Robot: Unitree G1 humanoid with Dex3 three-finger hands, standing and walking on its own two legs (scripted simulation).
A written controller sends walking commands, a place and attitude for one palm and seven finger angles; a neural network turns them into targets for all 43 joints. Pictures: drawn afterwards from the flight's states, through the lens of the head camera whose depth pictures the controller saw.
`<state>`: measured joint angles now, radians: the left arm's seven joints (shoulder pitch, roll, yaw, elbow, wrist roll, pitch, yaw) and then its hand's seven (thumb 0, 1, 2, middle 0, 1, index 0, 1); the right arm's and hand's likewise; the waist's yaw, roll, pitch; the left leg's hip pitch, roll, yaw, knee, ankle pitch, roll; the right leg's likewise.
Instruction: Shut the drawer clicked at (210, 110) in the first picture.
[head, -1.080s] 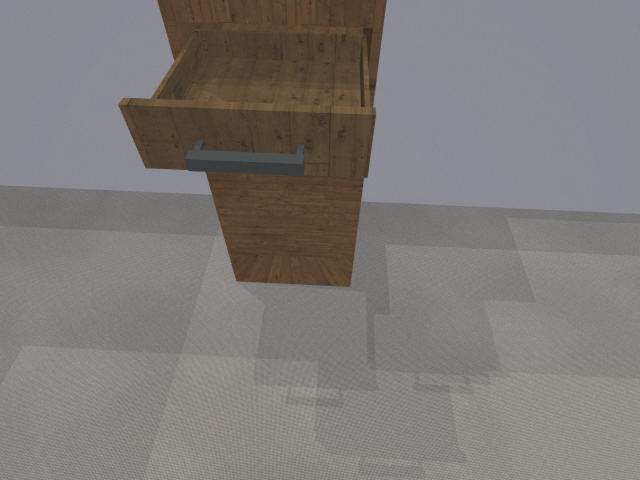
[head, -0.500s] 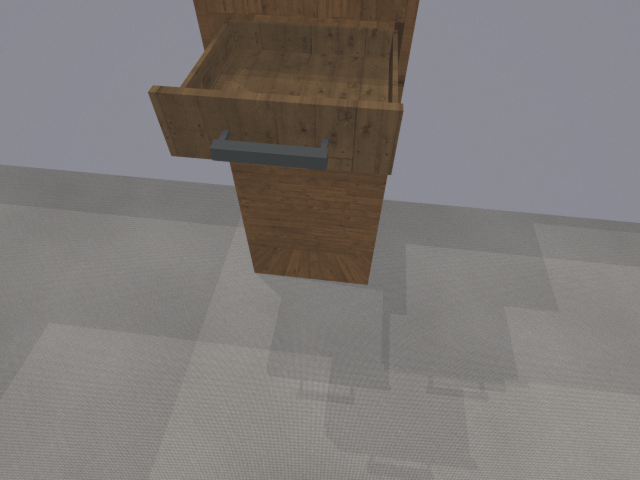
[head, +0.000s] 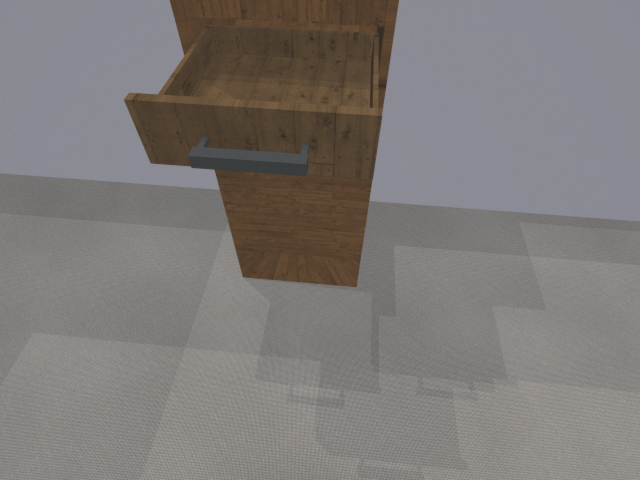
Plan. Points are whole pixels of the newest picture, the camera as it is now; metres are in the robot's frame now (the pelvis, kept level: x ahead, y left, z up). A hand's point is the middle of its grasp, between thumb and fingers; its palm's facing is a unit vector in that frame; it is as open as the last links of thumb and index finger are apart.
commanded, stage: look at it before walking up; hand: left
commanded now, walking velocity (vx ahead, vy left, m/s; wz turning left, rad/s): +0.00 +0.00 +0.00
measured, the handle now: (252, 153) +0.55 +0.14 +0.09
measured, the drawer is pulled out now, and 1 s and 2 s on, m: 0.30 0.30 0.30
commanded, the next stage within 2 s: take the last steps up to it in 0.06 s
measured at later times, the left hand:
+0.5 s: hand out of the picture +0.00 +0.18 -0.20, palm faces +0.04 -0.99 -0.15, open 7.4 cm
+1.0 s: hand (238, 455) +0.19 +0.14 -0.19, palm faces +0.01 -0.99 -0.17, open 7.3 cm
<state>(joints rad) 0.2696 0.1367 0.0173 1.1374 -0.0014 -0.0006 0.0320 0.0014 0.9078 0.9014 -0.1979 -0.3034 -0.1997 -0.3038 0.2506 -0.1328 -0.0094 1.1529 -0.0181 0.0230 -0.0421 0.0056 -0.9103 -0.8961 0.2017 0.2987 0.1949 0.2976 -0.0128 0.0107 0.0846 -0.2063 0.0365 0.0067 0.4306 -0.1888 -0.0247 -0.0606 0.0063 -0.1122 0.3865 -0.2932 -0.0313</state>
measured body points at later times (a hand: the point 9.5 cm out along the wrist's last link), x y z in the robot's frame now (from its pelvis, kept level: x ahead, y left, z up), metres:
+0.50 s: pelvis +0.04 +0.01 -0.02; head +0.05 +0.02 +0.43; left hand +0.00 +0.23 -0.18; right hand +0.01 -0.22 -0.17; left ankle +0.03 +0.13 -0.74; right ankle -0.05 -0.09 -0.74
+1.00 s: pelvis +0.17 -0.04 -0.02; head +0.20 -0.03 +0.43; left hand +0.19 +0.19 -0.18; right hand +0.19 -0.28 -0.17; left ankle +0.18 +0.08 -0.75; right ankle +0.13 -0.15 -0.74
